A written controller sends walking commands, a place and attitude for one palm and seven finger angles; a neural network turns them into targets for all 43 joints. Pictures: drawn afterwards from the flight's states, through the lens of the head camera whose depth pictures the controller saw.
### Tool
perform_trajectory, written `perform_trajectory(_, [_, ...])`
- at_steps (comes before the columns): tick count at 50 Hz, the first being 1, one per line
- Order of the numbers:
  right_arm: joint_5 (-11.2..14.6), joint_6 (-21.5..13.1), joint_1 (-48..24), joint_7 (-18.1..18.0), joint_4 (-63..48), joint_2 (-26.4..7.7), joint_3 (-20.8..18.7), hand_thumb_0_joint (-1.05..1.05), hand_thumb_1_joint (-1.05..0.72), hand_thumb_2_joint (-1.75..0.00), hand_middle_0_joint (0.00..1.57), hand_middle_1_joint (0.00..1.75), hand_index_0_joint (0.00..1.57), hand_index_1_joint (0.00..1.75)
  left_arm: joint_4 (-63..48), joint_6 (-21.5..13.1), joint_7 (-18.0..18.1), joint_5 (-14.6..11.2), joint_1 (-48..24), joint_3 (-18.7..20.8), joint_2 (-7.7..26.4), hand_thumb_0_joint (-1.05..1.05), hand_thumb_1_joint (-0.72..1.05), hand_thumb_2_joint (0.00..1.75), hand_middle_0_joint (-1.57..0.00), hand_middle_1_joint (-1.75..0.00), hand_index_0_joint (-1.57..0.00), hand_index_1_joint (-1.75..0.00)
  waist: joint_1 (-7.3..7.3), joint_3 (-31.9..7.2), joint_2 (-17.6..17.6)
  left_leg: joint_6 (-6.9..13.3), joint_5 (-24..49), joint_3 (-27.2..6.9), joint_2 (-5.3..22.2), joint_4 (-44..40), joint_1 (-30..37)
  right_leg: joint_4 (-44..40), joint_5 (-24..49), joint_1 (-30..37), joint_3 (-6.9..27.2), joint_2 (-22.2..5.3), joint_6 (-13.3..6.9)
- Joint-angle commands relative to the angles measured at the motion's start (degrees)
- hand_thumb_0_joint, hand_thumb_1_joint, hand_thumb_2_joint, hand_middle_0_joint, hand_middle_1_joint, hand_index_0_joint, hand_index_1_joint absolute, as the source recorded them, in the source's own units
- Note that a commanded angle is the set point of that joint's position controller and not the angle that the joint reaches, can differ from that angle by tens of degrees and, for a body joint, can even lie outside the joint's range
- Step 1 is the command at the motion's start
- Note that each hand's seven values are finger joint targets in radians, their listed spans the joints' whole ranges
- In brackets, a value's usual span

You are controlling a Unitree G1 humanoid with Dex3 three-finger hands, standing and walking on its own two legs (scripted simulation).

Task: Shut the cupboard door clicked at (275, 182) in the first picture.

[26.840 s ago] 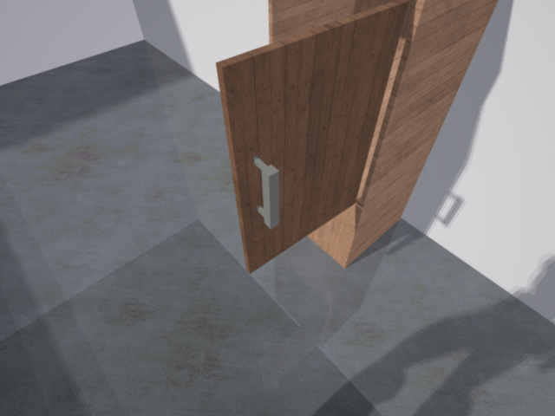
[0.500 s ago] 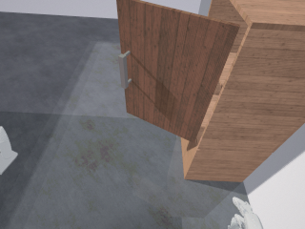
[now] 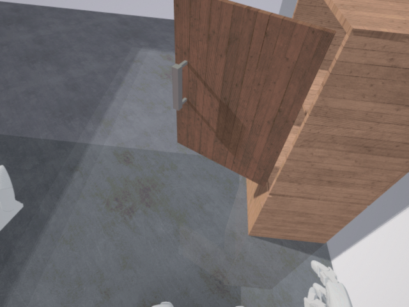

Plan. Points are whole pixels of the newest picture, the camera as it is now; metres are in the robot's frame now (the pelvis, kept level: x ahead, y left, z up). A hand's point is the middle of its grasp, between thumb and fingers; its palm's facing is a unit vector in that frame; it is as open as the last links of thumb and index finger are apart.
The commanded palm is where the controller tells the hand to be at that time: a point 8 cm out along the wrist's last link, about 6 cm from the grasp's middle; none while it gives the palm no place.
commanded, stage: step back with the hand held close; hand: left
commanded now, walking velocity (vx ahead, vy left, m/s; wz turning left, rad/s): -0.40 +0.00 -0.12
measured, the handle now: (181, 85) +0.77 +0.09 -0.01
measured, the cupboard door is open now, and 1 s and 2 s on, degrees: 63 63 63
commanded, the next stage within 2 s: stop stepping back and stand still in 0.52 s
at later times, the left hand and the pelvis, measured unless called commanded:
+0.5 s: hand out of the picture +0.15 +0.24 +0.18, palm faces +0.27 -0.82 -0.50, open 7.4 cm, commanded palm +0.08 +0.28 +0.19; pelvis -0.09 -0.01 +0.02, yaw -6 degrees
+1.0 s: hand out of the picture -0.01 +0.29 +0.18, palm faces +0.47 -0.82 -0.32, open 7.4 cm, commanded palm -0.07 +0.31 +0.19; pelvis -0.23 +0.03 +0.01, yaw -5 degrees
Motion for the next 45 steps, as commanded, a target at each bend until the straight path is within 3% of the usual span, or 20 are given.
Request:
perform_trajectory(1, [0.0, -4.9, -6.5, -0.6, -8.0, -8.4, -4.2, 0.0, -0.9, -0.9, 0.2, 0.3, 0.2, 0.3, -8.5, -3.3, 0.2, -1.1, -0.3, 9.2, 8.4, 0.0, 0.9, 0.9, -0.2, -0.3, -0.2, -0.3, 3.27, -6.1, 10.8, 5.2, -25.4, -15.4, 17.3, -24.4, -17.0, 10.7, -8.0, 23.4, 2.0, 3.1, -0.5])
perform_trajectory(5, [-1.0, -7.1, -5.3, 0.1, -3.7, -7.6, -2.6, 0.0, -0.9, -0.9, 0.2, 0.3, 0.2, 0.3, -9.6, -4.1, -0.7, -2.3, -2.9, 4.3, 6.3, 0.0, 0.9, 0.9, -0.2, -0.3, -0.2, -0.3, 2.88, -6.9, 10.6, 2.4, 7.2, -11.5, 14.0, -18.0, 7.7, -10.6, -2.6, 12.4, 1.3, 1.2, -0.9])
perform_trajectory(8, [-1.2, -7.4, -4.8, 0.6, -1.2, -7.6, -3.1, 0.0, -0.9, -0.9, 0.2, 0.3, 0.2, 0.3, -11.8, -4.3, -0.5, -1.9, -8.2, 3.3, 8.1, 0.0, 0.9, 0.9, -0.2, -0.3, -0.2, -0.3, 3.39, -16.8, 10.9, 0.1, 37.4, -5.6, 12.5, -11.2, 27.0, -15.7, 10.8, 10.3, 2.3, -0.4, -0.5])
perform_trajectory(10, [0.1, -6.4, -5.9, 0.8, -3.0, -6.4, -3.4, 0.0, -0.9, -0.9, 0.2, 0.3, 0.2, 0.3, -15.2, -4.0, -0.5, -2.3, -10.4, 3.0, 8.8, 0.0, 0.9, 0.9, -0.2, -0.3, -0.2, -0.3, 2.91, -24.0, 7.6, -1.2, 40.9, 0.3, 10.2, -7.4, 34.4, -15.5, 22.5, 10.5, 2.3, -1.4, 1.2])
perform_trajectory(12, [1.1, -5.2, -7.3, 0.6, -5.5, -5.4, -3.1, 0.0, -0.9, -0.9, 0.2, 0.3, 0.2, 0.3, -15.4, -3.5, -0.4, -3.1, -7.1, 6.6, 12.2, 0.0, 0.9, 0.9, -0.2, -0.3, -0.2, -0.3, 2.62, -24.3, -1.3, -2.3, 31.9, 4.7, 6.3, -4.8, 30.2, -16.5, 39.3, 12.2, 3.8, -5.5, 3.9])
perform_trajectory(14, [1.7, -3.5, -9.4, 0.3, -8.6, -4.2, -1.9, 0.0, -0.9, -0.9, 0.2, 0.3, 0.2, 0.3, -12.3, -2.7, -0.9, -3.6, 1.3, 10.3, 14.6, 0.0, 0.9, 0.9, -0.2, -0.3, -0.2, -0.3, 3.24, -19.7, -9.0, -3.7, 9.5, 4.8, 2.0, -2.3, 17.8, -16.5, 49.3, 15.6, 6.3, -11.1, 2.7])
perform_trajectory(16, [1.5, -2.0, -10.9, -0.2, -10.2, -4.4, -1.1, 0.0, -0.9, -0.9, 0.2, 0.3, 0.2, 0.3, -8.7, -2.3, -1.4, -3.3, 5.7, 12.3, 15.7, 0.0, 0.9, 0.9, -0.2, -0.3, -0.2, -0.3, 3.46, -12.6, -7.7, -4.1, -4.6, 2.9, 0.1, 1.8, 7.0, -16.8, 49.9, 15.2, 10.1, -14.5, -0.4])
perform_trajectory(19, [0.4, 0.5, -9.1, -1.0, -9.2, -4.8, -0.3, 0.0, -0.9, -0.9, 0.2, 0.3, 0.2, 0.3, -3.9, -0.5, -1.7, -2.7, 3.5, 9.3, 13.3, 0.0, 0.9, 0.9, -0.2, -0.3, -0.2, -0.3, 2.11, -5.1, -5.5, -4.9, -2.0, -0.6, 0.2, -1.9, 1.1, -15.4, 49.3, 16.5, 10.1, -14.1, -5.4])
perform_trajectory(21, [0.5, 1.5, -6.7, -1.3, -8.7, -6.5, -0.7, 0.0, -0.9, -0.9, 0.2, 0.3, 0.2, 0.3, -2.5, 0.0, -1.5, -2.8, 0.8, 6.8, 12.3, 0.0, 0.9, 0.9, -0.2, -0.3, -0.2, -0.3, 1.4, -5.0, -3.0, -4.0, 16.7, -0.5, 1.1, -9.2, 8.8, -14.9, 43.5, 14.1, 6.0, -8.6, -2.9])
perform_trajectory(23, [1.0, 1.2, -7.0, -1.0, -9.1, -8.6, -1.6, 0.0, -0.9, -0.9, 0.2, 0.3, 0.2, 0.3, -5.7, -0.3, -1.5, -3.7, 0.9, 5.8, 12.5, 0.0, 0.9, 0.9, -0.2, -0.3, -0.2, -0.3, 2.74, -10.6, 10.7, -1.6, 40.4, -6.6, 8.6, -15.7, 20.2, -11.2, 19.0, 11.3, 0.0, -0.4, 0.5])
perform_trajectory(24, [0.5, 0.4, -6.4, -0.4, -9.5, -8.4, -1.8, 0.0, -0.9, -0.9, 0.2, 0.3, 0.2, 0.3, -6.8, -0.3, -1.8, -4.7, 2.1, 4.6, 11.6, 0.0, 0.9, 0.9, -0.2, -0.3, -0.2, -0.3, 3.23, -13.7, 13.9, -1.0, 38.5, -11.0, 12.8, -21.1, 20.7, -5.6, -4.8, 12.4, 0.5, 2.1, -0.3])
perform_trajectory(25, [-0.3, -0.4, -6.4, 0.2, -9.2, -8.7, -2.6, 0.0, -0.9, -0.9, 0.2, 0.3, 0.2, 0.3, -8.7, -0.1, -1.8, -4.4, 1.5, 4.2, 11.0, 0.0, 0.9, 0.9, -0.2, -0.3, -0.2, -0.3, 3.61, -14.2, 15.5, 1.0, 23.9, -12.8, 15.0, -24.9, 15.3, 1.2, -14.5, 14.4, 1.8, 3.0, -0.8])
perform_trajectory(28, [0.4, -3.1, -7.7, 0.5, -8.7, -8.2, -2.4, 0.0, -0.9, -0.9, 0.2, 0.3, 0.2, 0.3, -13.8, 0.6, -1.0, -4.1, -0.5, 4.2, 10.6, 0.0, 0.9, 0.9, -0.2, -0.3, -0.2, -0.3, 4.04, -12.2, 10.7, 4.3, 1.0, -12.9, 15.2, -27.3, 8.6, 3.3, -13.0, 15.8, 2.2, 2.1, -0.7])
perform_trajectory(34, [-0.6, -4.6, -6.2, 0.4, -7.7, -7.3, -2.0, 0.0, -0.9, -0.9, 0.2, 0.3, 0.2, 0.3, -13.6, 2.4, -0.5, -4.8, 4.6, 6.3, 10.8, 0.0, 0.9, 0.9, -0.2, -0.3, -0.2, -0.3, 2.94, -9.6, 14.2, -4.3, -22.2, -5.0, 5.6, -29.3, 1.8, -17.8, -13.8, 25.9, -5.3, 4.0, -3.0])
perform_trajectory(35, [-0.6, -4.1, -5.5, 0.6, -7.8, -7.0, -1.9, 0.0, -0.9, -0.9, 0.2, 0.3, 0.2, 0.3, -14.2, 2.5, -0.6, -4.6, 4.5, 6.8, 11.8, 0.0, 0.9, 0.9, -0.2, -0.3, -0.2, -0.3, 2.37, -8.4, 9.9, -5.6, -19.2, -0.8, 1.8, -21.3, 4.9, -24.2, -14.2, 21.1, -2.4, 0.4, -4.3])
perform_trajectory(36, [-0.7, -3.4, -4.1, 0.8, -6.9, -6.4, -2.0, 0.0, -0.9, -0.9, 0.2, 0.3, 0.2, 0.3, -14.1, 2.4, -0.4, -4.4, 4.2, 8.2, 13.5, 0.0, 0.9, 0.9, -0.2, -0.3, -0.2, -0.3, 1.59, -8.4, -0.1, -6.1, -11.6, 2.5, -1.3, -5.0, 14.6, -31.0, -18.2, 7.2, 5.9, -8.9, -7.2])
perform_trajectory(37, [-1.2, -3.2, -3.2, 0.7, -5.5, -6.6, -2.0, 0.0, -0.9, -0.9, 0.2, 0.3, 0.2, 0.3, -14.7, 2.2, 0.4, -4.8, 1.6, 9.5, 14.7, 0.0, 0.9, 0.9, -0.2, -0.3, -0.2, -0.3, 1.57, -7.6, -5.5, -5.6, -6.3, 0.0, -1.5, 8.4, 20.2, -34.0, -18.9, -5.2, 13.6, -18.2, -11.2])
perform_trajectory(38, [-1.0, -3.7, -3.2, 0.6, -4.6, -6.9, -2.4, 0.0, -0.9, -0.9, 0.2, 0.3, 0.2, 0.3, -13.6, 3.0, 0.7, -4.7, -1.1, 8.6, 13.7, 0.0, 0.9, 0.9, -0.2, -0.3, -0.2, -0.3, 2.18, -8.9, -9.4, -5.7, -7.9, -2.6, -2.2, 15.9, 18.0, -32.6, -22.7, -6.8, 17.6, -20.8, -13.9])
perform_trajectory(40, [-0.1, -3.0, -2.8, -0.1, -4.2, -6.2, -1.4, 0.0, -0.9, -0.9, 0.2, 0.3, 0.2, 0.3, -8.4, 4.6, 1.2, -3.1, -5.2, 3.1, 8.2, 0.0, 0.9, 0.9, -0.2, -0.3, -0.2, -0.3, 0.82, -1.1, -5.6, -4.5, -8.9, -4.1, 1.7, 14.6, 9.5, -27.9, -22.5, -3.7, 13.2, -18.5, -11.7])
perform_trajectory(45, [0.4, -5.1, -4.0, -1.4, -4.1, -7.4, -0.8, 0.0, -0.9, -0.9, 0.2, 0.3, 0.2, 0.3, -1.0, 3.4, 1.3, -0.9, -13.8, -0.1, 7.1, 0.0, 0.9, 0.9, -0.2, -0.3, -0.2, -0.3, 1.66, 4.5, 2.4, -0.6, -13.4, -1.8, 3.5, -11.7, 13.9, -19.7, -18.4, 1.4, 7.4, -8.9, -5.4])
